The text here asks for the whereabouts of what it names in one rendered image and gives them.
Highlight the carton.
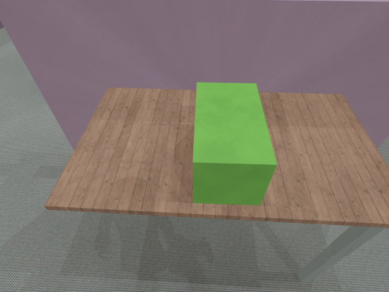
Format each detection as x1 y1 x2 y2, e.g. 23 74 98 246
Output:
193 82 277 206

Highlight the table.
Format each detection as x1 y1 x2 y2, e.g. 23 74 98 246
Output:
44 87 389 283

